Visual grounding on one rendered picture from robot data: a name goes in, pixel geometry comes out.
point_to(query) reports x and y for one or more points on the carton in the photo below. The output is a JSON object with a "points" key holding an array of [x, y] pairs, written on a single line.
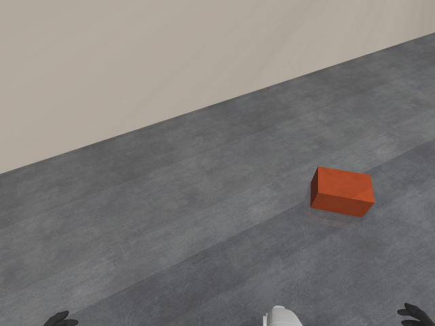
{"points": [[341, 191]]}

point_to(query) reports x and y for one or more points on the right robot hand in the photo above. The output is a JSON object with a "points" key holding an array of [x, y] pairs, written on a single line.
{"points": [[417, 313]]}

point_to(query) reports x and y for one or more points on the right robot thigh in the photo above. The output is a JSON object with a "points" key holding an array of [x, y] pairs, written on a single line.
{"points": [[281, 317]]}

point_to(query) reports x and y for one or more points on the left robot hand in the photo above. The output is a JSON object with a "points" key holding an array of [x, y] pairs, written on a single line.
{"points": [[57, 320]]}

